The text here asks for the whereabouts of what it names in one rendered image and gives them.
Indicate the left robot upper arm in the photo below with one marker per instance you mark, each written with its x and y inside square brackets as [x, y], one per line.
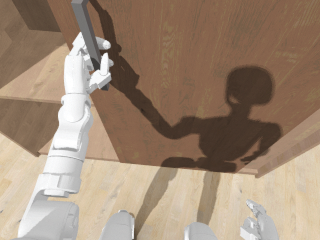
[51, 220]

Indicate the wardrobe door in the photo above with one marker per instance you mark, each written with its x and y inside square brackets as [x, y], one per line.
[205, 85]
[300, 132]

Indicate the left robot shin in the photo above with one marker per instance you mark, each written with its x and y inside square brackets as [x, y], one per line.
[123, 210]

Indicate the robot left hand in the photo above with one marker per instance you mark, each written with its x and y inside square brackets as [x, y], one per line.
[78, 64]

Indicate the robot left thigh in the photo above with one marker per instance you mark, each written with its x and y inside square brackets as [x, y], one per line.
[120, 226]

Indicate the handle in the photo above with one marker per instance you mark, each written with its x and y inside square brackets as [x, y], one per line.
[86, 28]

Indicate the robot left forearm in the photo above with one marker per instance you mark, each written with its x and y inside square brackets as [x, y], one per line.
[61, 174]

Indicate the robot right hand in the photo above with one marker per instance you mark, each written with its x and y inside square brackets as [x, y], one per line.
[262, 229]

